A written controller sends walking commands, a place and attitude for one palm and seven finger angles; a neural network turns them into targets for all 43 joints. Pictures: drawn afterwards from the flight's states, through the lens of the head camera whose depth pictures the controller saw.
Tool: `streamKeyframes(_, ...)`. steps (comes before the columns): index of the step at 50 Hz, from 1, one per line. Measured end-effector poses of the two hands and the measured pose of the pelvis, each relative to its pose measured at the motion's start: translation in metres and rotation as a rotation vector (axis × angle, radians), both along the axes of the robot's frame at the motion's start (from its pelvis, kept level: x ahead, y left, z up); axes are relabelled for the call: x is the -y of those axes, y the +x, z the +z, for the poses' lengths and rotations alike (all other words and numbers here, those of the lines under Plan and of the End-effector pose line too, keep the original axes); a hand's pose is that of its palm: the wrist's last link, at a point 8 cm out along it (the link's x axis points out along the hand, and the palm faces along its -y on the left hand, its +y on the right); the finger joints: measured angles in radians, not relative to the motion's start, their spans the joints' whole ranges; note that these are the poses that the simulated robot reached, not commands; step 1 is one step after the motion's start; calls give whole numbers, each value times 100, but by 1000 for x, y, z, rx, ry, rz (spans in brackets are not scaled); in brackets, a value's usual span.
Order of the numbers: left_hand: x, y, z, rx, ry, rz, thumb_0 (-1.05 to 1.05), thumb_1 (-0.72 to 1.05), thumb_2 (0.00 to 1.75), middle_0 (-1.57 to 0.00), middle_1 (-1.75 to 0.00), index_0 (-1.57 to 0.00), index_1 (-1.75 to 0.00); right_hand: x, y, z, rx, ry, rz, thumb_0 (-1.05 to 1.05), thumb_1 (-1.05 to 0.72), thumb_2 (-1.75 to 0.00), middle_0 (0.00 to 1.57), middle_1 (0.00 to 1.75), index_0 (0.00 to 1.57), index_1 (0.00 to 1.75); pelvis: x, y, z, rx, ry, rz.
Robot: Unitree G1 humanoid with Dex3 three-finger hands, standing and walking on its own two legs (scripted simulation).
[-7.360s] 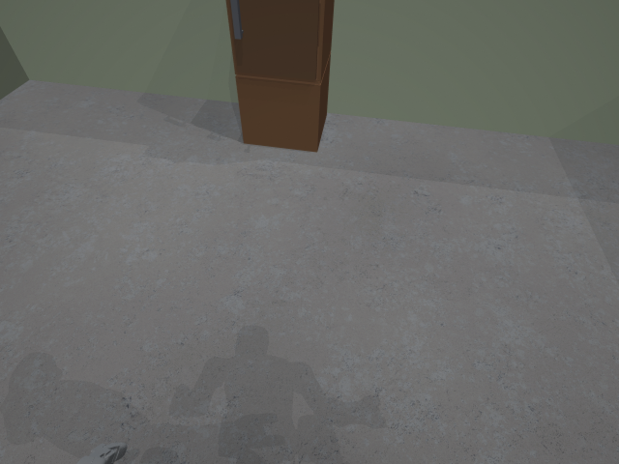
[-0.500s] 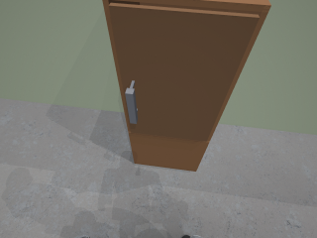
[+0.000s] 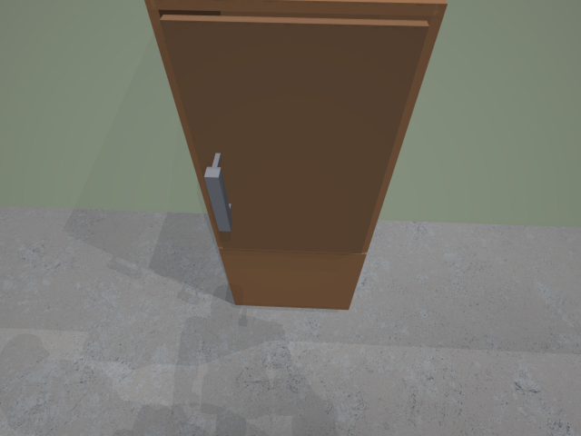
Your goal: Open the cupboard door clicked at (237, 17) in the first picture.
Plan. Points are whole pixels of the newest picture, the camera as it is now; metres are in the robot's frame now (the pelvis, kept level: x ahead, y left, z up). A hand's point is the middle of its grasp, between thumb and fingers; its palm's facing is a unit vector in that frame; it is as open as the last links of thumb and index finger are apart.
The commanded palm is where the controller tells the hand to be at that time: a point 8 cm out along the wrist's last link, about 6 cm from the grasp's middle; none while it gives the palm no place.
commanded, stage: come to a stop and stand still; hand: left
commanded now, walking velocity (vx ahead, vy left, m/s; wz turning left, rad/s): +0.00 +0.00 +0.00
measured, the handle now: (221, 193) +0.57 +0.17 -0.08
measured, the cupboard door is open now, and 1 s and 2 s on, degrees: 0 0 0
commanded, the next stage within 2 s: look again from close up in 1.14 s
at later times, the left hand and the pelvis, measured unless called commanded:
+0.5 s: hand out of the picture -0.03 +0.15 -0.17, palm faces +0.07 -0.98 -0.20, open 7.3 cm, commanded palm none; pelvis -0.03 -0.03 +0.00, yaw +2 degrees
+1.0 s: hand out of the picture -0.06 +0.16 -0.17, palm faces +0.09 -0.98 -0.16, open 7.4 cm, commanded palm none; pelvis -0.04 +0.00 +0.01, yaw +2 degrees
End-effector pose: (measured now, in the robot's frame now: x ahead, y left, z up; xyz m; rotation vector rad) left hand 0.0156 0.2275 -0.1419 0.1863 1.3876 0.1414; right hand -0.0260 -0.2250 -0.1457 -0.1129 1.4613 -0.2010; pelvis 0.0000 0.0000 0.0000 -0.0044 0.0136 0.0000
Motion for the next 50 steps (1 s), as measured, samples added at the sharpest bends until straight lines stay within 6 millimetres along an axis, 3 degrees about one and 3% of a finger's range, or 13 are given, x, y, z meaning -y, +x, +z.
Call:
streamKeyframes(8, 14, 13, 5, 109, 24, 11, 1, 94, 90, -20, -30, -20, -30, 13, 20, -5, 104, 17, 39, 1, -91, -89, 19, 30, 20, 30, 18, -3, -2, 32, 11, 26)
streamKeyframes(15, 22, -2, 9, 142, 25, 31, 1, 94, 90, -20, -30, -20, -30, 20, 30, -5, 162, 22, 70, 1, -92, -89, 19, 30, 20, 30, 25, -13, -1, 52, 13, 33)
streamKeyframes(33, 32, -82, 2, -5, -38, 98, 1, 91, 90, -20, -30, -20, -30, 11, -22, 5, 53, 26, 88, 1, -91, -89, 19, 30, 20, 30, 21, -34, 5, 51, 7, 43)
streamKeyframes(40, 28, -91, 0, -18, -48, 107, 1, 91, 90, -20, -30, -20, -30, -2, -31, 5, 34, 34, 84, 1, -91, -89, 19, 30, 20, 30, 14, -38, 6, 49, 6, 45)
streamKeyframes(50, 21, -88, 0, -10, -55, 104, 1, 91, 90, -20, -30, -20, -30, -18, -28, 6, 49, 46, 80, 1, -91, -89, 19, 30, 20, 30, 4, -39, 6, 39, 6, 44)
